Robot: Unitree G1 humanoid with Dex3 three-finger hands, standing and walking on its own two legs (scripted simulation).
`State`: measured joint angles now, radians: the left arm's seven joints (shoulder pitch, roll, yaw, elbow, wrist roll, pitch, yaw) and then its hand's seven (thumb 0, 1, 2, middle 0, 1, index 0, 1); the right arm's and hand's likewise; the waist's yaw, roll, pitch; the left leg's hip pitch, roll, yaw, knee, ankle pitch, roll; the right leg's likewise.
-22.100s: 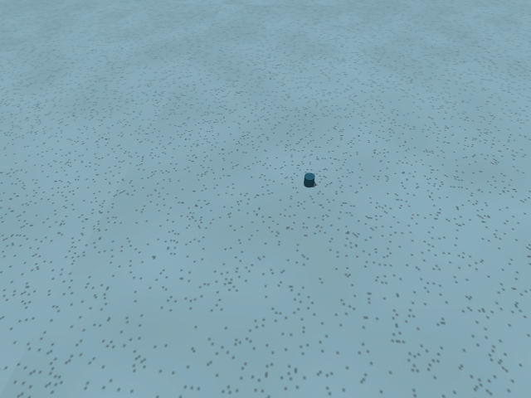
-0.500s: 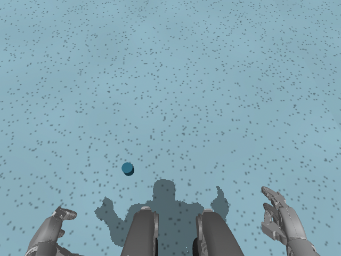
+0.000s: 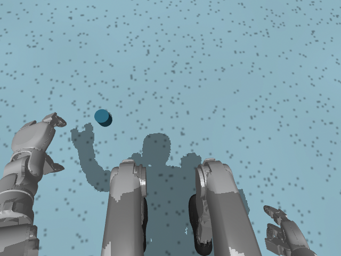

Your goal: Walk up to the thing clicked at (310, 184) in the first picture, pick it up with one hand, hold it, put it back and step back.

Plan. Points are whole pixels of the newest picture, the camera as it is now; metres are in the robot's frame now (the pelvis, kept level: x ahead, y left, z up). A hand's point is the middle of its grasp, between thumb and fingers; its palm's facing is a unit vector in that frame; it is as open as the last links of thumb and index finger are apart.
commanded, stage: rise first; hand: left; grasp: from above
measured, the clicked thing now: (103, 118) +0.52 +0.27 -0.40
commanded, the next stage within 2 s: none
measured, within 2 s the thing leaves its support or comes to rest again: neither
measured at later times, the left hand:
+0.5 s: hand (66, 132) +0.42 +0.33 -0.22, palm faces -0.46 -0.06 -0.88, open 12.5 cm
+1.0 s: hand (76, 124) +0.46 +0.32 -0.26, palm faces -0.45 -0.07 -0.89, open 13.5 cm
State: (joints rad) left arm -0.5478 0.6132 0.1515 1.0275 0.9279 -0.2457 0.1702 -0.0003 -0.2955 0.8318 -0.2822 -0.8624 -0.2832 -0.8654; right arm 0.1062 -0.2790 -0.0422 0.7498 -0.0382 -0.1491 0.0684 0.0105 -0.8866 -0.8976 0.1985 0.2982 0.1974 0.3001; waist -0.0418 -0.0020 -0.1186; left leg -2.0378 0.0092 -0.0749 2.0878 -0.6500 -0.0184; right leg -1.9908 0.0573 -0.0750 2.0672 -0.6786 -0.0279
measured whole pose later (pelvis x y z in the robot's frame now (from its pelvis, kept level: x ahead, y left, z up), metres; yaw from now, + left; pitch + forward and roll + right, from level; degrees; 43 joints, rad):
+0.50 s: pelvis +0.00 +0.02 -0.06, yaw -3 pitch +34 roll -8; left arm -0.80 0.74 0.12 1.31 1.25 -0.30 0.35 0.00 -0.24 0.78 -0.36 -0.71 -0.35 -0.72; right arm 0.11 -0.26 0.01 0.77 -0.11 -0.04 0.11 0.00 -0.91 -0.90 0.20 0.30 0.20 0.30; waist -0.14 -0.03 -0.09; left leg -2.24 0.00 -0.09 2.29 -0.66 0.02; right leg -2.15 0.06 -0.10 2.23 -0.69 0.01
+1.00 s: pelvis +0.01 +0.01 -0.09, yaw -5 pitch +34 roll -8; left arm -0.88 0.82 0.17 1.40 1.26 -0.27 0.39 0.00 -0.42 0.91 -0.20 -0.90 -0.20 -0.90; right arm 0.11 -0.26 0.07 0.76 -0.15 -0.04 0.13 0.00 -0.92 -0.90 0.20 0.30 0.20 0.30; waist -0.20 -0.04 -0.03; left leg -2.30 0.02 -0.13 2.40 -0.70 0.01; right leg -2.22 0.07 -0.13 2.32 -0.70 0.00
